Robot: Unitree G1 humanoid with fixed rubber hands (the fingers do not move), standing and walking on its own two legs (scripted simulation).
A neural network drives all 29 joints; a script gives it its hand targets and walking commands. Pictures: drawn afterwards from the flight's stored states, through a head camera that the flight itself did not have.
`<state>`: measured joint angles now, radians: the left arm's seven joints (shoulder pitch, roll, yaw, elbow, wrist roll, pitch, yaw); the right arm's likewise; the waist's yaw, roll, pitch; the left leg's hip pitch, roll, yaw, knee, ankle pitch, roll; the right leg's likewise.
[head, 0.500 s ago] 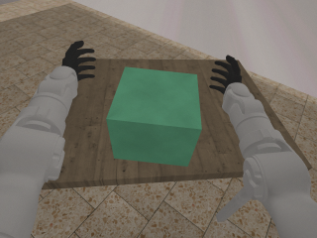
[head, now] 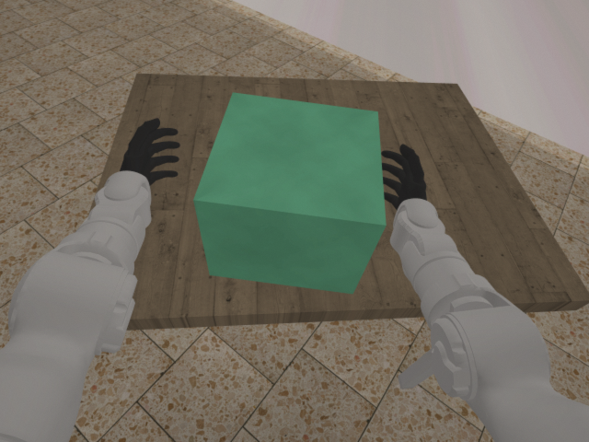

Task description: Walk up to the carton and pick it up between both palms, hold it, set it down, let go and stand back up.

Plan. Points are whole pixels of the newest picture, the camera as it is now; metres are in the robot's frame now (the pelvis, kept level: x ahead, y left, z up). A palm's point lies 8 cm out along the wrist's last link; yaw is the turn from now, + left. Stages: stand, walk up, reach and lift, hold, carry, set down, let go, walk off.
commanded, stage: reach and lift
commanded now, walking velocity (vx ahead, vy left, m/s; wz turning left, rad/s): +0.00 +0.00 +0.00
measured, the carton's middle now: (293, 193) +0.47 -0.03 +0.06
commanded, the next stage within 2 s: none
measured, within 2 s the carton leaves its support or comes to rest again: neither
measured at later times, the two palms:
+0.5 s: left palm (166, 170) +0.48 +0.15 +0.11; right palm (405, 196) +0.43 -0.19 +0.10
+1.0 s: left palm (172, 168) +0.48 +0.14 +0.11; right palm (396, 198) +0.43 -0.17 +0.10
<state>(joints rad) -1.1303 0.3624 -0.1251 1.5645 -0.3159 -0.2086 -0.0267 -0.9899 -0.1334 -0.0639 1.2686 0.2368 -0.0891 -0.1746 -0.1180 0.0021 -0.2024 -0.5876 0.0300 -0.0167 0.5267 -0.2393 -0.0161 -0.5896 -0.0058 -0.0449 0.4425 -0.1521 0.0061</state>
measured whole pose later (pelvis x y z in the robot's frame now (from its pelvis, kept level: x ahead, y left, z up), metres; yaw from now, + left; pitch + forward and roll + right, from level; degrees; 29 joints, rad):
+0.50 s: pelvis -0.01 +0.00 +0.00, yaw +0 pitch +20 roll -1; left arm -1.19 0.30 -0.09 1.59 -0.26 -0.24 -0.01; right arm -1.05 -0.11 -0.12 1.31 0.20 -0.12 -0.18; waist -0.13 0.00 -0.23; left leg -0.66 0.03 -0.01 0.55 -0.23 -0.01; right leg -0.67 -0.01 -0.04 0.47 -0.15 0.01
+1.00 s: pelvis +0.01 +0.01 +0.01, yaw -1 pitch +12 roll -1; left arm -1.09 0.20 0.34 1.41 0.16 -0.21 0.02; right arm -0.93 0.02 -0.52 1.10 -0.24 -0.14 -0.15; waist -0.09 -0.02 -0.10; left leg -0.41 0.02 0.02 0.41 -0.21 0.00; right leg -0.43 -0.02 -0.02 0.33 -0.12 0.03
